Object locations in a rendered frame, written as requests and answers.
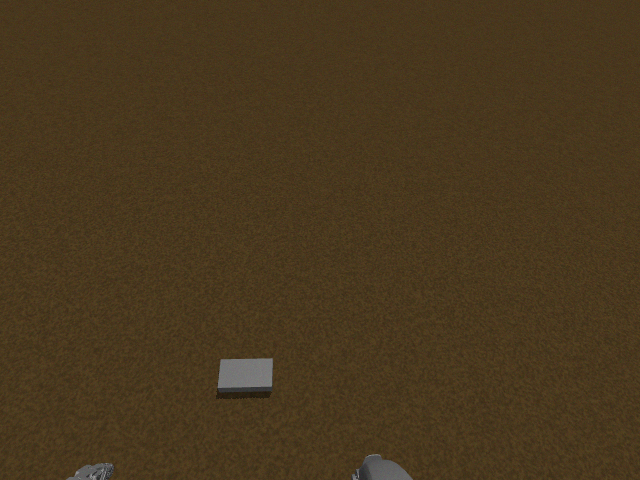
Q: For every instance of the small box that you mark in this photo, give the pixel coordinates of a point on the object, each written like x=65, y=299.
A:
x=245, y=375

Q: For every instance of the left robot hand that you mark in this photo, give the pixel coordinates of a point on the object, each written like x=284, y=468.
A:
x=101, y=471

